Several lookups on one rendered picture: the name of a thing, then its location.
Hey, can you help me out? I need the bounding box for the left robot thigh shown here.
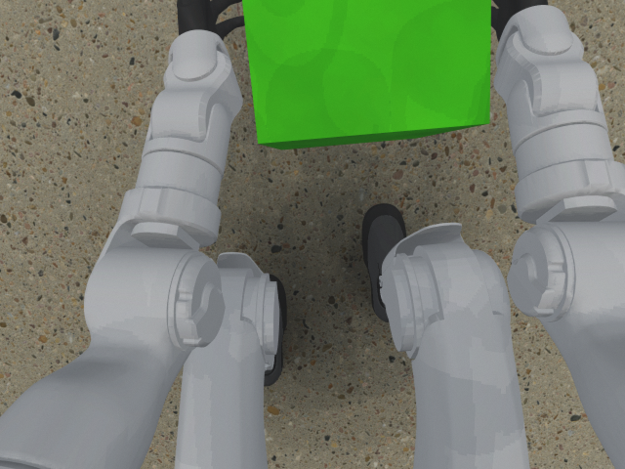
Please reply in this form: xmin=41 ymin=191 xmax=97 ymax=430
xmin=175 ymin=268 xmax=279 ymax=469

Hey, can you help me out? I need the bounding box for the right robot forearm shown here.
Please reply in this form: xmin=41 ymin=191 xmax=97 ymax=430
xmin=493 ymin=5 xmax=625 ymax=225

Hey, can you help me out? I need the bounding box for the left robot forearm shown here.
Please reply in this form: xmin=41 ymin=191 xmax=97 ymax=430
xmin=84 ymin=29 xmax=243 ymax=326

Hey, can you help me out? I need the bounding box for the robot right hand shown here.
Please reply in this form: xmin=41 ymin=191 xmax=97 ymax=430
xmin=491 ymin=0 xmax=548 ymax=42

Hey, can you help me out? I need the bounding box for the robot right upper arm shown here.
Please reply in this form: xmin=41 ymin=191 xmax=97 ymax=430
xmin=507 ymin=221 xmax=625 ymax=469

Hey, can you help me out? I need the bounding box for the robot left upper arm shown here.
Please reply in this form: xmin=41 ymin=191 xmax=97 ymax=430
xmin=0 ymin=246 xmax=226 ymax=469

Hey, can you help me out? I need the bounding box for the left robot foot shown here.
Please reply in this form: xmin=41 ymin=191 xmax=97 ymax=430
xmin=264 ymin=275 xmax=287 ymax=386

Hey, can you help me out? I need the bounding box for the robot left hand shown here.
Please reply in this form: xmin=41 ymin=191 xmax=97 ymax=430
xmin=177 ymin=0 xmax=245 ymax=40

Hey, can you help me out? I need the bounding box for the carton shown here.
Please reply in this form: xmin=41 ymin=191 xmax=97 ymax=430
xmin=242 ymin=0 xmax=491 ymax=149

